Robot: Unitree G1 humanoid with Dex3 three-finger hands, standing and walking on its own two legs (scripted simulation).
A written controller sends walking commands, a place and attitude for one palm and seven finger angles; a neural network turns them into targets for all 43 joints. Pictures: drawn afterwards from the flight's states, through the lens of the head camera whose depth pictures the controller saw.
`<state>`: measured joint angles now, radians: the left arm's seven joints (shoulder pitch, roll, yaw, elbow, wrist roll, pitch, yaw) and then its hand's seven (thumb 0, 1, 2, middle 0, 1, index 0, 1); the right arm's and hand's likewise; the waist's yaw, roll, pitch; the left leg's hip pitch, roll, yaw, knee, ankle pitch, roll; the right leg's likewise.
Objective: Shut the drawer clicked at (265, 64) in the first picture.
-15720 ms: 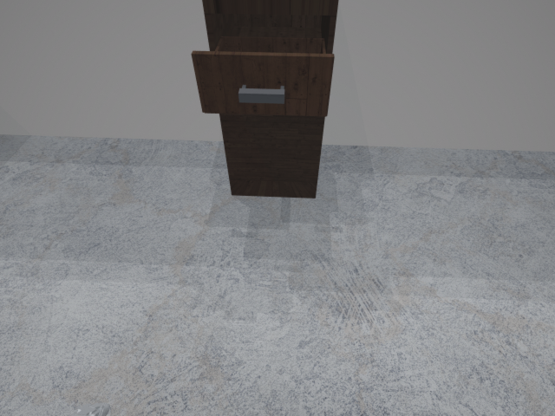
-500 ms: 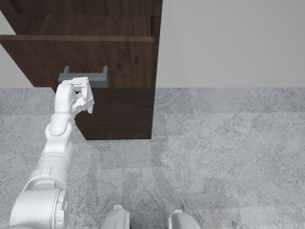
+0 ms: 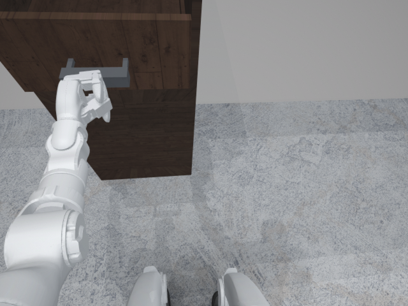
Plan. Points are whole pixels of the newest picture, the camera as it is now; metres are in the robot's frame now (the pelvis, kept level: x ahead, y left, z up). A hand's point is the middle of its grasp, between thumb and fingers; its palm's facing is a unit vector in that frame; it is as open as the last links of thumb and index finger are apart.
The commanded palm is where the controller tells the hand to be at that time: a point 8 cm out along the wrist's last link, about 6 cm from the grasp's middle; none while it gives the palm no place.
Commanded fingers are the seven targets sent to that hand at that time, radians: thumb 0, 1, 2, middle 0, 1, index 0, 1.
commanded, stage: push the drawer shut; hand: left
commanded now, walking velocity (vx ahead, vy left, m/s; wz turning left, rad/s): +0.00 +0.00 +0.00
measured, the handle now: (97, 70) +0.57 +0.19 +0.08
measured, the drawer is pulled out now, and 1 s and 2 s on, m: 0.06 0.00 0.00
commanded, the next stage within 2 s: pull the fist back off the drawer in 0.76 s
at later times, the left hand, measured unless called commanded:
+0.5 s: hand (108, 77) +0.55 +0.16 +0.07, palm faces +0.03 -1.00 -0.04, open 3.1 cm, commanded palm +0.55 +0.20 +0.08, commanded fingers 0.00 0.90 0.90 -1.40 -1.60 -1.40 -1.60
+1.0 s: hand (102, 76) +0.56 +0.18 +0.07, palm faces +0.03 -1.00 -0.06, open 3.0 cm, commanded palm +0.58 +0.18 +0.08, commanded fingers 0.00 0.90 0.90 -1.40 -1.60 -1.40 -1.60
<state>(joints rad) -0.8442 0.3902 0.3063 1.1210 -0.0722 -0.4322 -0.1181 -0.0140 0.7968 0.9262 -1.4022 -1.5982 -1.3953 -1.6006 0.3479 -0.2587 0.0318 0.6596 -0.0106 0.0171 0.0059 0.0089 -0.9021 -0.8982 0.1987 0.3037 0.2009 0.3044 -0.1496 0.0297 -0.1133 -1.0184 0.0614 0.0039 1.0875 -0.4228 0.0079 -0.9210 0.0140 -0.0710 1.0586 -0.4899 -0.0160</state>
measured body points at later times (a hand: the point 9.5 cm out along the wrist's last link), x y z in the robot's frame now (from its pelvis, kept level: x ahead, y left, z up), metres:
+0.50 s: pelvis +0.00 +0.01 -0.01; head +0.15 +0.03 +0.42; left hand +0.55 +0.22 +0.08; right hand -0.03 -0.25 -0.11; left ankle +0.05 +0.11 -0.66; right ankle +0.01 -0.11 -0.66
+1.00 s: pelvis -0.02 +0.01 -0.02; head +0.15 +0.06 +0.39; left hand +0.55 +0.23 +0.08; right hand -0.05 -0.25 -0.12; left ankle +0.05 +0.12 -0.66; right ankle +0.01 -0.11 -0.66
